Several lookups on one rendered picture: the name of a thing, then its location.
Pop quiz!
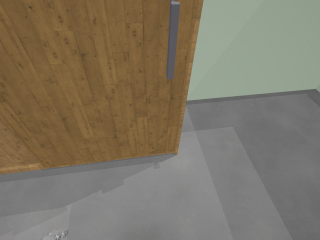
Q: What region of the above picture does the handle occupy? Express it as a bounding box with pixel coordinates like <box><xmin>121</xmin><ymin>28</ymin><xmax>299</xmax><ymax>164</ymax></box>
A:
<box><xmin>166</xmin><ymin>0</ymin><xmax>180</xmax><ymax>80</ymax></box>

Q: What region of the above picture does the wardrobe door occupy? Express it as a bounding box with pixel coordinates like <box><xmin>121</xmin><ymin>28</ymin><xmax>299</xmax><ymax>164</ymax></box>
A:
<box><xmin>0</xmin><ymin>119</ymin><xmax>39</xmax><ymax>168</ymax></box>
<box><xmin>0</xmin><ymin>0</ymin><xmax>198</xmax><ymax>168</ymax></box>

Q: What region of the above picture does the left robot hand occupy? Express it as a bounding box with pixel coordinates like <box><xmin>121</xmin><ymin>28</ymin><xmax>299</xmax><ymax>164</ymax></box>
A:
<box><xmin>42</xmin><ymin>229</ymin><xmax>68</xmax><ymax>240</ymax></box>

